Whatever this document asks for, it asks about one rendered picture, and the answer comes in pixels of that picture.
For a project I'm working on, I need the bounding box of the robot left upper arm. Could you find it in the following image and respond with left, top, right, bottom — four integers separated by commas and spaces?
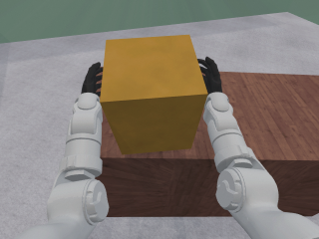
14, 178, 110, 239

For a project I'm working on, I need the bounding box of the robot right forearm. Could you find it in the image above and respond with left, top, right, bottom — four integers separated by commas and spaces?
203, 92, 279, 200

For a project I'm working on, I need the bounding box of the pedestal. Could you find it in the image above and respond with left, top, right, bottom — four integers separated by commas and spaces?
95, 67, 319, 217

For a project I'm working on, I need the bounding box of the right robot hand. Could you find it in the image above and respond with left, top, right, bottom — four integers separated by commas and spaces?
197, 57, 222, 95

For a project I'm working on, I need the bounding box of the carton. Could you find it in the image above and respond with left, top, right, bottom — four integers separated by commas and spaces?
100, 34, 208, 155

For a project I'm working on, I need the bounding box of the left robot hand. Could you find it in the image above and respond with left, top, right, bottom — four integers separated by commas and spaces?
81, 62, 104, 97

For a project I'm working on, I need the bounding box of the robot left forearm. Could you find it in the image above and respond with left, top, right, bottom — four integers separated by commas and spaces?
47, 93, 103, 220

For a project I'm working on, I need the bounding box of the robot right upper arm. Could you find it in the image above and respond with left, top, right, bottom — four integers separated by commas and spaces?
215, 166, 319, 239

